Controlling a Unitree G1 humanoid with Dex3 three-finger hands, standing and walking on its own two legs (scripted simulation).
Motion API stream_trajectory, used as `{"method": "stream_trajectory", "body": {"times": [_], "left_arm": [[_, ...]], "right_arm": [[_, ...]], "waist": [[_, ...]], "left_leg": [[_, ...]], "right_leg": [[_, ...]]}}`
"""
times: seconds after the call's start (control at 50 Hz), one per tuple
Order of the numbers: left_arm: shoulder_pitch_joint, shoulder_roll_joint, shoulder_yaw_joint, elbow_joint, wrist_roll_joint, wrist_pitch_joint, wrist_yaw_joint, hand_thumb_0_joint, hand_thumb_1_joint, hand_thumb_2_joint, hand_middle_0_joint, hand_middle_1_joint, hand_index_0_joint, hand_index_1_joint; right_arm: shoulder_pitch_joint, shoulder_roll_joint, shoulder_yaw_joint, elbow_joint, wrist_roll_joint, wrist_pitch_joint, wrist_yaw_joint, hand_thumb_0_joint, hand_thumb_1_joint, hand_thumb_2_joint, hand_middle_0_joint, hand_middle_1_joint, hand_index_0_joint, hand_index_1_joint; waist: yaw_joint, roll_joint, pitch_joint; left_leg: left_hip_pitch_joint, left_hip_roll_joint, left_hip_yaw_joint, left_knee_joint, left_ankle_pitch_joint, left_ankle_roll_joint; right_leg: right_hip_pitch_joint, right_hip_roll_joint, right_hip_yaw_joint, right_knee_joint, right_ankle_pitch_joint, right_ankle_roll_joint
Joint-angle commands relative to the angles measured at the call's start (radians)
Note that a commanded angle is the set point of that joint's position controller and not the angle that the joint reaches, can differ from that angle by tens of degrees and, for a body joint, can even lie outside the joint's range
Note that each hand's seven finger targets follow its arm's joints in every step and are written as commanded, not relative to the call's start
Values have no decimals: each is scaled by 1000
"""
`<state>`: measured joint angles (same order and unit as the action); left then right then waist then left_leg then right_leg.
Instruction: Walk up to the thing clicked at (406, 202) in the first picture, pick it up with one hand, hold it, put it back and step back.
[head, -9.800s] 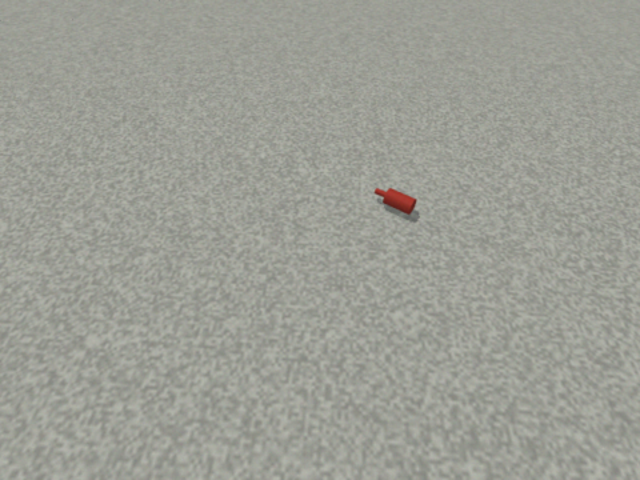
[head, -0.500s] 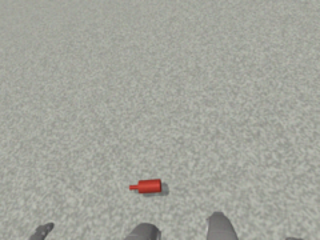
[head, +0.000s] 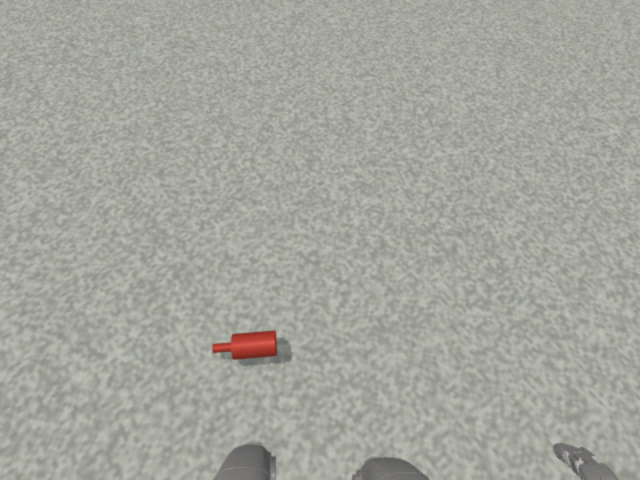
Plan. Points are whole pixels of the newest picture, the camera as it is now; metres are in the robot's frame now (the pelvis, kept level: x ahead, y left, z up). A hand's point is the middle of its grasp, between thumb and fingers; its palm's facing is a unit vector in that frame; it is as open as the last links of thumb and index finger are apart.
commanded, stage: walk up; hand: left
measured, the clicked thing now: (244, 345) +0.49 +0.21 -0.71
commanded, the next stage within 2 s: stand in 1.18 s
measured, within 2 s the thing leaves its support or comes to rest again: neither
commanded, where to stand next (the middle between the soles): +0.13 -0.01 m, yaw +0 degrees
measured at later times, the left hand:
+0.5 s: hand out of the picture +0.09 +0.26 -0.12, palm faces -0.06 -0.93 -0.35, open 7.4 cm
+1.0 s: hand out of the picture +0.09 +0.26 -0.12, palm faces -0.05 -0.95 -0.31, open 7.4 cm
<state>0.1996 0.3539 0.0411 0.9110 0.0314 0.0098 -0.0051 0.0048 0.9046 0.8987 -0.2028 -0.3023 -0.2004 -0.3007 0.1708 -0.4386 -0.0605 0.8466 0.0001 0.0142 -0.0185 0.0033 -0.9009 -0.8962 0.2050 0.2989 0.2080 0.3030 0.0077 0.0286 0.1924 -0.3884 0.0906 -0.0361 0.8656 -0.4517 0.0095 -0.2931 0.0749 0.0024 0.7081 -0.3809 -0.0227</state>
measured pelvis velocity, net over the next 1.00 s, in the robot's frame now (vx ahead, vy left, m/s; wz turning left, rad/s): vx -0.01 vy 0.02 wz -0.05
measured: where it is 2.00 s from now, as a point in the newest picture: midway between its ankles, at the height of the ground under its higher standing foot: outside the picture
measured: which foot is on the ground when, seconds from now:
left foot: down 0.00-1.00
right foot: down 0.00-1.00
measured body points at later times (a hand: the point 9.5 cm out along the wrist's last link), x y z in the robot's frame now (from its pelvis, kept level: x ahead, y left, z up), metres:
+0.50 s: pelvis -0.03 +0.01 +0.02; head -0.02 +0.00 +0.47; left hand +0.10 +0.31 -0.09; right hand +0.03 -0.31 -0.10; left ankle +0.01 +0.14 -0.71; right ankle +0.00 -0.11 -0.71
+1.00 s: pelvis -0.01 +0.02 +0.04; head +0.00 +0.03 +0.49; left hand +0.09 +0.31 -0.10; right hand +0.09 -0.28 -0.08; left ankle +0.01 +0.14 -0.71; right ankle +0.00 -0.11 -0.71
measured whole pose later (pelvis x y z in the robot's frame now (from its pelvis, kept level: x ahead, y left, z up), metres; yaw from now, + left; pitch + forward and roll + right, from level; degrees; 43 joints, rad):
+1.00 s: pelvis -0.01 +0.02 +0.04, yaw -3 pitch -2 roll +0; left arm 0.09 0.35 0.01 1.14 0.01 0.01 -0.02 0.00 0.91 0.90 -0.20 -0.30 -0.20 -0.30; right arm 0.06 -0.34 -0.01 1.11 -0.01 -0.03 0.00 0.00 -0.90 -0.90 0.21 0.30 0.21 0.30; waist 0.00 -0.02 0.04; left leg -0.14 0.03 0.04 0.37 -0.19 -0.01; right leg -0.14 0.01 0.09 0.37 -0.18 0.02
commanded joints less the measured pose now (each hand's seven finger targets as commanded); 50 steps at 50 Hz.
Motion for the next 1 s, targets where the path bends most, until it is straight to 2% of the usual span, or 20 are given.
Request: {"method": "stream_trajectory", "body": {"times": [0.0, 0.02, 0.04, 0.06, 0.08, 0.1, 0.12, 0.14, 0.16, 0.18, 0.22, 0.24, 0.28, 0.32, 0.38, 0.52, 0.58, 0.64, 0.76, 0.98], "left_arm": [[-8, 293, 65, -90, -20, -39, 21, 0, 900, 900, -200, -300, -200, -300], [-40, 276, 57, -95, -23, -38, 20, 0, 900, 900, -200, -300, -200, -300], [-53, 261, 52, -99, -24, -38, 22, 0, 900, 900, -200, -300, -200, -300], [-66, 259, 54, -93, -27, -36, 22, 0, 900, 900, -200, -300, -200, -300], [-62, 247, 51, -94, -31, -35, 20, 0, 900, 900, -200, -300, -200, -300], [-50, 238, 46, -97, -34, -33, 16, 0, 900, 900, -200, -300, -200, -300], [-22, 214, 39, -91, -34, -27, 13, 0, 900, 900, -200, -300, -200, -300], [-9, 224, 43, -74, -32, -21, 12, 0, 900, 900, -200, -300, -200, -300], [-13, 211, 41, -51, -23, -23, 12, 0, 900, 900, -200, -300, -200, -300], [-28, 211, 41, -43, -15, -30, 10, 0, 900, 900, -200, -300, -200, -300], [-72, 251, 47, -45, -19, -39, 1, 0, 900, 900, -200, -300, -200, -300], [-94, 252, 45, -44, -22, -39, -1, 0, 900, 900, -200, -300, -200, -300], [-134, 240, 38, -35, -25, -35, -3, 0, 900, 900, -200, -300, -200, -300], [-148, 228, 31, -19, -22, -31, -7, 0, 900, 900, -200, -300, -200, -300], [-166, 232, 34, 1, -16, -26, -12, 0, 900, 900, -200, -300, -200, -300], [-164, 214, 24, 47, -24, -26, -16, 0, 900, 900, -200, -300, -200, -300], [-156, 204, 20, 67, -30, -28, -13, 0, 900, 900, -200, -300, -200, -300], [-151, 203, 17, 89, -35, -27, -10, 0, 900, 900, -200, -300, -200, -300], [-151, 198, 10, 128, -36, -21, -5, 0, 900, 900, -200, -300, -200, -300], [-157, 193, 6, 175, -29, -26, 0, 0, 900, 900, -200, -300, -200, -300]], "right_arm": [[31, -157, -35, -44, -1, -42, -28, 0, -900, -900, 200, 300, 200, 300], [46, -168, -39, -33, 7, -51, -21, 0, -900, -900, 200, 300, 200, 300], [49, -159, -35, -21, 11, -59, -16, 0, -900, -900, 200, 300, 200, 300], [63, -149, -33, -5, 11, -62, -16, 0, -900, -900, 200, 300, 200, 300], [71, -162, -36, 1, 5, -65, -17, 0, -900, -900, 200, 300, 200, 300], [64, -183, -38, -3, -5, -70, -21, 0, -900, -900, 200, 300, 200, 300], [35, -199, -36, -14, -14, -76, -23, 0, -900, -900, 200, 300, 200, 300], [-1, -226, -37, -8, -5, -78, -17, 0, -900, -900, 200, 300, 200, 300], [-48, -216, -34, 2, -7, -75, -11, 0, -900, -900, 200, 300, 200, 300], [-66, -196, -27, 8, -7, -72, -9, 0, -900, -900, 200, 300, 200, 300], [-75, -167, -11, 16, -7, -68, -7, 0, -900, -900, 200, 300, 200, 300], [-59, -151, -6, 34, -6, -68, -5, 0, -900, -900, 200, 300, 200, 300], [-47, -149, -5, 67, -9, -69, 1, 0, -900, -900, 200, 300, 200, 300], [-73, -153, -5, 80, -13, -69, 8, 0, -900, -900, 200, 300, 200, 300], [-58, -146, -2, 105, -16, -68, 12, 0, -900, -900, 200, 300, 200, 300], [-71, -147, 6, 153, -20, -79, 12, 0, -900, -900, 200, 300, 200, 300], [-78, -149, 11, 168, -17, -85, 10, 0, -900, -900, 200, 300, 200, 300], [-83, -146, 15, 179, -14, -88, 5, 0, -900, -900, 200, 300, 200, 300], [-99, -144, 9, 197, -10, -80, 0, 0, -900, -900, 200, 300, 200, 300], [-147, -129, 5, 210, -8, -69, 5, 0, -900, -900, 200, 300, 200, 300]], "waist": [[-22, -110, -228], [-46, -85, -225], [-45, -87, -239], [-46, -99, -252], [-38, -78, -275], [-32, -53, -290], [-15, -36, -289], [8, -7, -252], [23, 10, -219], [23, -4, -205], [-4, -38, -193], [-16, -41, -190], [-28, -39, -166], [-17, -58, -140], [-14, -110, -123], [-10, -63, -184], [-6, -23, -230], [-3, -4, -250], [-13, 14, -246], [-19, -24, -228]], "left_leg": [[92, -46, -17, -18, -123, 21], [93, -59, 16, -111, -18, 27], [112, -60, 29, -169, 159, 27], [180, -47, 21, -224, 376, 34], [249, -11, -17, -258, 507, 62], [280, 56, -119, -297, 540, 102], [243, 143, -237, -348, 449, 150], [138, 199, -259, -360, 415, 191], [73, 190, -256, -373, 343, 165], [33, 132, -185, -355, 294, 113], [55, -5, -40, -297, 208, 38], [112, -31, -18, -291, 162, 23], [167, -23, -34, -347, 121, 28], [139, -5, -63, -404, 62, 41], [106, 3, -69, -455, 3, 36], [171, 13, -63, -520, 71, 19], [195, 32, -65, -544, 158, 18], [221, 48, -58, -546, 297, 17], [270, 60, -40, -558, 370, 16], [313, 51, -12, -569, 351, 12]], "right_leg": [[15, -381, 407, -168, 708, -240], [53, -303, 278, -126, 726, -180], [73, -248, 212, -93, 724, -128], [34, -211, 178, -67, 658, -95], [-4, -176, 155, -30, 576, -68], [-50, -140, 141, 22, 478, -47], [-65, -100, 122, 44, 281, -27], [4, -88, 77, 39, 101, -24], [53, -100, 80, -29, 85, -30], [94, -120, 130, -115, 145, -45], [44, -183, 243, -192, 220, -89], [-12, -217, 282, -222, 192, -105], [-69, -213, 271, -273, 87, -86], [-62, -171, 231, -298, 5, -59], [-29, -155, 232, -356, -138, -49], [37, -156, 210, -370, 9, -31], [102, -156, 182, -340, 179, -25], [136, -154, 161, -321, 290, -16], [141, -158, 149, -349, 331, -7], [128, -169, 156, -401, 354, 2]]}}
